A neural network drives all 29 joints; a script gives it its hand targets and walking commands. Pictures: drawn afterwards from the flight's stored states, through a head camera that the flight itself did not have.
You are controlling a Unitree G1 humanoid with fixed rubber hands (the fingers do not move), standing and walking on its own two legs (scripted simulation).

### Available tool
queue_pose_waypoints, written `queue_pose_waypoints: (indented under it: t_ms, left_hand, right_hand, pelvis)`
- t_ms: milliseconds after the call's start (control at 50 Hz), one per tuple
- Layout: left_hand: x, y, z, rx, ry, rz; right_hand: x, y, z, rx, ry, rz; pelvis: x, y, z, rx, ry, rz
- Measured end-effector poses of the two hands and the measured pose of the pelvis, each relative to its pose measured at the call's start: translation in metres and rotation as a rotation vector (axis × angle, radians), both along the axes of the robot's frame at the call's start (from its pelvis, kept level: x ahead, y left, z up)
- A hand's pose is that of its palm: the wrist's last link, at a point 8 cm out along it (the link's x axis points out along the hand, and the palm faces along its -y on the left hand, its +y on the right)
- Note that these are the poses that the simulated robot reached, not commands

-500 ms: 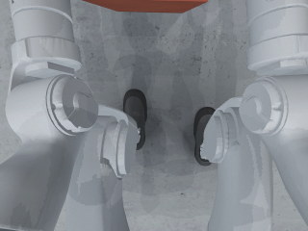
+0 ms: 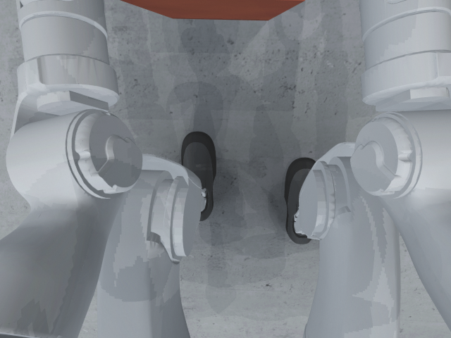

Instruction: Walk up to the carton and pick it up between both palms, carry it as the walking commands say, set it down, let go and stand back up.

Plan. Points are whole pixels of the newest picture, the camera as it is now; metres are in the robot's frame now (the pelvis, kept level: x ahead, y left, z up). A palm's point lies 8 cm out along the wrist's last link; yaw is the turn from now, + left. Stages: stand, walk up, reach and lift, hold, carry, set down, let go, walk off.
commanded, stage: set down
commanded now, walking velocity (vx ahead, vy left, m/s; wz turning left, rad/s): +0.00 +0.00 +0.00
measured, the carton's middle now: out of the picture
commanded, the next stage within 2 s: let go in 1.64 s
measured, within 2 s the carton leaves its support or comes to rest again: neither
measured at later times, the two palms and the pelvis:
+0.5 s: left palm out of the picture +0.56 +0.17 -0.16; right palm out of the picture +0.58 -0.17 -0.15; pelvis -0.01 +0.00 +0.00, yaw +0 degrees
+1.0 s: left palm out of the picture +0.57 +0.16 -0.01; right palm out of the picture +0.59 -0.16 +0.00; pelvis -0.02 +0.00 +0.11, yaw -2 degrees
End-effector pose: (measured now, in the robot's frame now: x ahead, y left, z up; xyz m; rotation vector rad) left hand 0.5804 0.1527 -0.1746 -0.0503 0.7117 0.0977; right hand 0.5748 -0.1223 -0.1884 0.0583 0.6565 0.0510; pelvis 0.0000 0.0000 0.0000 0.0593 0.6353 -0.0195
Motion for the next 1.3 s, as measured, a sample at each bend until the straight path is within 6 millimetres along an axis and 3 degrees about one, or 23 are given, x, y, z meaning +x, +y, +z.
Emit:
queue_pose_waypoints:
  t_ms: [80,140,260,420,620,720,820,960,1300]
  left_hand:
    - [-0.005,0.001,-0.007,0.056,0.010,-0.012]
    - [-0.011,0.006,-0.015,0.111,0.039,0.004]
    - [-0.015,0.013,-0.014,0.135,0.016,0.033]
    - [-0.024,0.021,-0.010,0.133,0.042,0.064]
    - [-0.007,0.012,0.070,0.114,-0.016,0.060]
    - [-0.003,0.010,0.098,0.111,-0.031,0.059]
    - [-0.008,0.012,0.116,0.124,-0.015,0.065]
    - [-0.012,0.012,0.149,0.129,0.003,0.064]
    - [-0.007,0.011,0.254,0.102,-0.015,0.077]
  right_hand:
    - [-0.003,-0.007,-0.008,-0.068,0.022,0.009]
    - [-0.005,-0.025,-0.012,-0.127,0.037,-0.033]
    - [0.001,-0.052,-0.003,-0.152,0.010,-0.087]
    - [0.007,-0.052,0.012,-0.129,0.004,-0.108]
    - [0.019,-0.039,0.092,-0.116,-0.033,-0.102]
    - [0.021,-0.034,0.118,-0.109,-0.040,-0.089]
    - [0.018,-0.037,0.135,-0.118,-0.006,-0.092]
    - [0.019,-0.040,0.175,-0.129,-0.006,-0.094]
    - [0.014,-0.050,0.272,-0.150,0.014,-0.085]
  pelvis:
    - [0.000,0.000,0.000,0.000,-0.001,0.000]
    - [0.000,0.000,0.000,0.000,0.000,0.000]
    - [-0.001,0.000,-0.001,0.001,-0.006,-0.001]
    - [-0.005,0.000,-0.001,-0.001,-0.028,-0.001]
    - [-0.015,0.004,0.021,-0.012,-0.102,-0.011]
    - [-0.017,0.004,0.041,-0.013,-0.103,-0.015]
    - [-0.017,0.004,0.065,-0.013,-0.097,-0.020]
    - [-0.017,0.004,0.100,-0.014,-0.093,-0.027]
    - [-0.021,0.006,0.187,-0.023,-0.107,-0.042]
